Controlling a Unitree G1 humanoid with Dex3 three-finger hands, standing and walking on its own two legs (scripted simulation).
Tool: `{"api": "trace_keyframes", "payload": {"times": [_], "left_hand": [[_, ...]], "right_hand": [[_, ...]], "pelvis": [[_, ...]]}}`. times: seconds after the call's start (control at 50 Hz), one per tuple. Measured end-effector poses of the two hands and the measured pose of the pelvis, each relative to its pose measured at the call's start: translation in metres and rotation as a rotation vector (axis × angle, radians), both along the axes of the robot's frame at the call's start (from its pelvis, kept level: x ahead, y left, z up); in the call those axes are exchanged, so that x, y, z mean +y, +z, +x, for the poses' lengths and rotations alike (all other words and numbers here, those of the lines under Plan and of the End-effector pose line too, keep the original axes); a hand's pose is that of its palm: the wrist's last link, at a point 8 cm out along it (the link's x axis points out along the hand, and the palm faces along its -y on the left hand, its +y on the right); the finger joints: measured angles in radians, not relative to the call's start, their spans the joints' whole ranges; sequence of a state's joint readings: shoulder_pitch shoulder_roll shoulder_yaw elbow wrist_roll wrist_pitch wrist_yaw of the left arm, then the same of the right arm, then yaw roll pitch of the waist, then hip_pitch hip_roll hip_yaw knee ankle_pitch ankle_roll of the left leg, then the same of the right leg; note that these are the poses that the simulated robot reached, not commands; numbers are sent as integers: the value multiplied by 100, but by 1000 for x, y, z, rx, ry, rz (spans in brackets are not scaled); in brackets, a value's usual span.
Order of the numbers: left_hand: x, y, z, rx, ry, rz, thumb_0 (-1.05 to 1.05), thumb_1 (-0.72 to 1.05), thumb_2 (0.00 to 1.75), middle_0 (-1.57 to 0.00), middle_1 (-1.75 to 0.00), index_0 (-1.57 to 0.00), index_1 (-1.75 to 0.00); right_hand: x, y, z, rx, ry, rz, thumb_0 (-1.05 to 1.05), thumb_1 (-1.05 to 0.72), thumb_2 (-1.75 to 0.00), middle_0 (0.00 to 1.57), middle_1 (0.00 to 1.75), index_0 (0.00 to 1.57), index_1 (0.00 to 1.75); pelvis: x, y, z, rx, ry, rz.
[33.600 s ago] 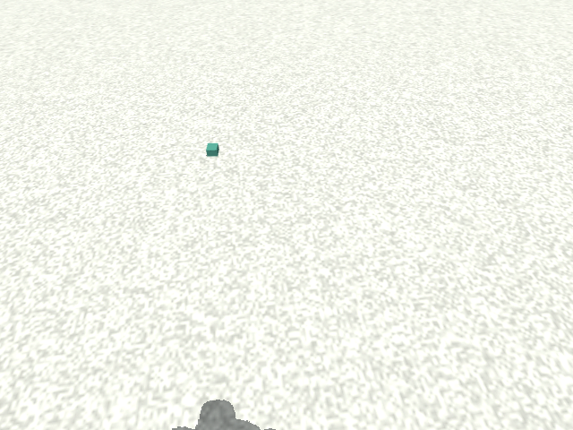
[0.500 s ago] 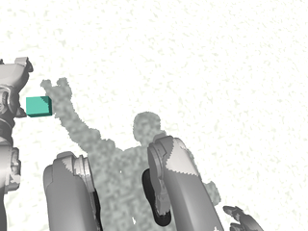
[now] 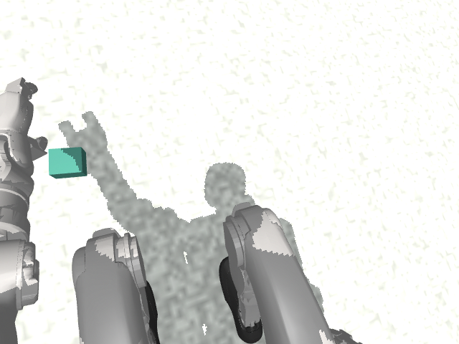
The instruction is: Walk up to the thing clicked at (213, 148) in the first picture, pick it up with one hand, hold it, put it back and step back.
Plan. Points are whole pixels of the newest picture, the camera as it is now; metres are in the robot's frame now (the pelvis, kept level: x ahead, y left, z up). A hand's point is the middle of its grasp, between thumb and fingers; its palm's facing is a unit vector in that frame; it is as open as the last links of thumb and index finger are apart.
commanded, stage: home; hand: left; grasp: from above
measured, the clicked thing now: (68, 163) +0.49 +0.28 -0.34
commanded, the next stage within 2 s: none
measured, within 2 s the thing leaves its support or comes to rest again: neither
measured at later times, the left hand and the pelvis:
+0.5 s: hand out of the picture +0.29 +0.25 +0.08, palm faces +0.04 -0.92 -0.40, open 7.3 cm; pelvis +0.01 +0.00 +0.19, yaw +7 degrees
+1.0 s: hand out of the picture +0.22 +0.22 +0.28, palm faces +0.23 -0.95 -0.22, open 7.4 cm; pelvis +0.07 +0.01 +0.34, yaw +10 degrees
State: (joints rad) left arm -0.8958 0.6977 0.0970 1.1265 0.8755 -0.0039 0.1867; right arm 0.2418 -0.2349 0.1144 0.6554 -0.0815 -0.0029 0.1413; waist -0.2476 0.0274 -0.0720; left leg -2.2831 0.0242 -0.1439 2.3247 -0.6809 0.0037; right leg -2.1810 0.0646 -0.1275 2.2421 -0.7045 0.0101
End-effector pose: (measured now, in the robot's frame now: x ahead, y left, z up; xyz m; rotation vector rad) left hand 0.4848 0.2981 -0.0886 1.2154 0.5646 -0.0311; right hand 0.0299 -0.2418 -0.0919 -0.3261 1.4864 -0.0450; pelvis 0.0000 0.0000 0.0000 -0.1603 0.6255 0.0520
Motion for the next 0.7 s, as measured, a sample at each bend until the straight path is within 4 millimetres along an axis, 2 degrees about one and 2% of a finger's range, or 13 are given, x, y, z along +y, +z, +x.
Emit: {"api": "trace_keyframes", "payload": {"times": [0.08,0.18,0.32,0.42,0.54,0.7], "left_hand": [[3,37,-34,16,59,-127,0,52,89,-23,-42,-22,-43],[9,83,-85,22,147,-274,0,73,89,-22,-35,-22,-36],[9,140,-148,9,298,-464,1,86,90,-22,-31,-22,-31],[2,174,-185,6,433,-598,1,89,90,-22,-31,-22,-31],[-8,217,-215,5,571,-730,1,90,91,-22,-31,-22,-31],[-17,281,-241,-1,698,-846,1,91,91,-21,-30,-21,-30]], "right_hand": [[-5,21,27,-60,1,6,1,-90,-90,20,30,20,30],[-12,56,71,-174,38,-10,1,-90,-90,20,30,20,30],[-6,116,139,-394,103,-16,1,-90,-90,20,30,20,30],[9,161,175,-529,126,3,1,-90,-90,20,30,20,30],[28,212,197,-629,132,31,1,-90,-90,20,30,20,30],[41,273,201,-680,102,39,1,-90,-90,20,30,20,30]], "pelvis": [[1,30,1,10,13,11],[1,69,-1,-3,30,26],[1,122,-1,-52,58,46],[0,160,2,-95,75,62],[0,204,11,-148,93,79],[2,262,30,-227,110,98]]}}
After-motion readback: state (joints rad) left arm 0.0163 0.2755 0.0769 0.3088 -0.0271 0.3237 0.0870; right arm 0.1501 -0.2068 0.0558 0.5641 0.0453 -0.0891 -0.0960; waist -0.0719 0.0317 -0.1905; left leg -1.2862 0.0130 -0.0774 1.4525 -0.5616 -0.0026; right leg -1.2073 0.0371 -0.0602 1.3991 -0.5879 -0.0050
